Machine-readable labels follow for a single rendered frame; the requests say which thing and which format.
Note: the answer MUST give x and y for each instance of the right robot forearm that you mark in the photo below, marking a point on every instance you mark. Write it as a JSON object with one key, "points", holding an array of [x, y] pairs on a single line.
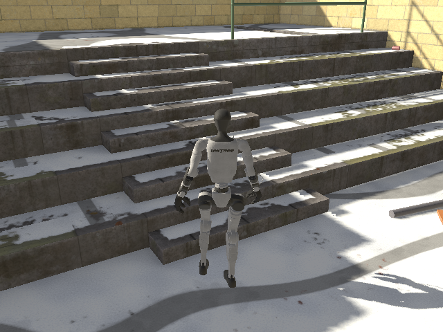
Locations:
{"points": [[254, 181]]}

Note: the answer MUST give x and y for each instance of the left robot forearm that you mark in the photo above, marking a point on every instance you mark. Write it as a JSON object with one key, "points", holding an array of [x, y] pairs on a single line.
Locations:
{"points": [[187, 180]]}

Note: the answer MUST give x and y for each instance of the robot right hand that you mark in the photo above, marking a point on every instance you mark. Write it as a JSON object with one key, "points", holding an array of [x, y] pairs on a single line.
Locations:
{"points": [[251, 193]]}

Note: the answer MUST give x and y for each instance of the right robot upper arm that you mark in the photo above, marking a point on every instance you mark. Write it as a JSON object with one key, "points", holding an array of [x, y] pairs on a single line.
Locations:
{"points": [[247, 157]]}

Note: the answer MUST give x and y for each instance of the left robot upper arm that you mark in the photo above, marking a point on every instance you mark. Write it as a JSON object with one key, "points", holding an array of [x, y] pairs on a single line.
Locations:
{"points": [[200, 145]]}

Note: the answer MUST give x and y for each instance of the left robot thigh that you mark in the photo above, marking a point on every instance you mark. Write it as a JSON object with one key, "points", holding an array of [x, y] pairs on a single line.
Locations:
{"points": [[205, 204]]}

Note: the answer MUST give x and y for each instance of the robot left hand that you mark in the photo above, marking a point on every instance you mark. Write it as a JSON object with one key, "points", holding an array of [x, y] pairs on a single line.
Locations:
{"points": [[178, 203]]}

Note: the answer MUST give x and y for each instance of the robot left foot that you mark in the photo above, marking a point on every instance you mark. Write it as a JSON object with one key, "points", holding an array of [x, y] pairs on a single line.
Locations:
{"points": [[203, 269]]}

